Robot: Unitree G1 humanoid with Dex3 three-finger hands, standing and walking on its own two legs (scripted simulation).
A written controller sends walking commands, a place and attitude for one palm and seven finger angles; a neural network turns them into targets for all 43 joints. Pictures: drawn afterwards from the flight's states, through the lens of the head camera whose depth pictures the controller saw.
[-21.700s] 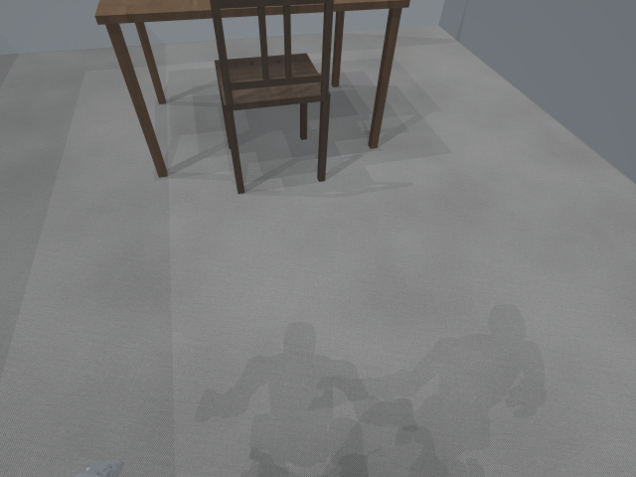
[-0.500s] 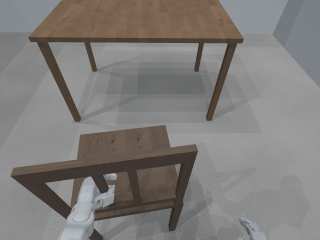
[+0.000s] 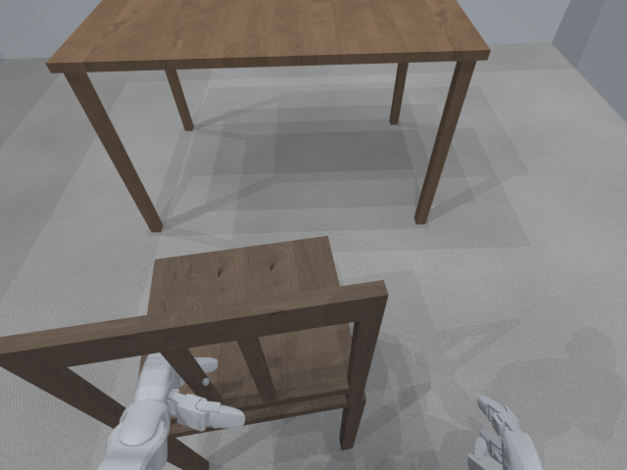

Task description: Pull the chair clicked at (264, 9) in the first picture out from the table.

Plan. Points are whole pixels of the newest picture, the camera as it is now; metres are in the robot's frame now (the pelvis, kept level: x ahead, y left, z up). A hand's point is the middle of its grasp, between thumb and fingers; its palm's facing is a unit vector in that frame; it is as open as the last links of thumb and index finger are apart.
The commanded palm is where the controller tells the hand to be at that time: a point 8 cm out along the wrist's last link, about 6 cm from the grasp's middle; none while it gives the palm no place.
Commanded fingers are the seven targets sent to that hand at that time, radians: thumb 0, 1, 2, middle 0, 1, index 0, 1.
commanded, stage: open the thumb and straighten the fingers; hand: left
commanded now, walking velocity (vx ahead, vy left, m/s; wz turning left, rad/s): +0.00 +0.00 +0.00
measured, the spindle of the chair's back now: (197, 380) +0.26 +0.18 -0.07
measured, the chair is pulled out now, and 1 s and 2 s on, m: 0.65 0.65 0.65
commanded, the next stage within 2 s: draw the fingers out of the gap in 0.28 s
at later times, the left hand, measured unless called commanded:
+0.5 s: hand (198, 399) +0.23 +0.16 -0.05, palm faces +0.05 -0.98 -0.19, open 17.4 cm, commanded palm +0.19 +0.21 -0.02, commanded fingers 0.00 -0.55 0.20 0.00 0.00 0.00 0.00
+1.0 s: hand out of the picture +0.15 +0.17 -0.05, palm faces +0.07 -0.98 -0.17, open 17.5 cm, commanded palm +0.11 +0.22 -0.02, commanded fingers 0.00 -0.55 0.20 0.00 0.00 0.00 0.00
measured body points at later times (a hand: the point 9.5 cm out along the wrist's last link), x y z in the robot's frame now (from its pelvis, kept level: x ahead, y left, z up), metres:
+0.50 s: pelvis +0.01 -0.01 -0.01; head +0.04 -0.02 +0.44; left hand +0.22 +0.22 -0.03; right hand +0.17 -0.26 -0.09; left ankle +0.03 +0.13 -0.71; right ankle -0.04 -0.13 -0.71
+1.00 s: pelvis +0.00 +0.00 -0.02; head +0.02 +0.00 +0.43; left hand +0.14 +0.22 -0.03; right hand +0.19 -0.23 -0.09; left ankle +0.03 +0.13 -0.71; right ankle -0.04 -0.13 -0.71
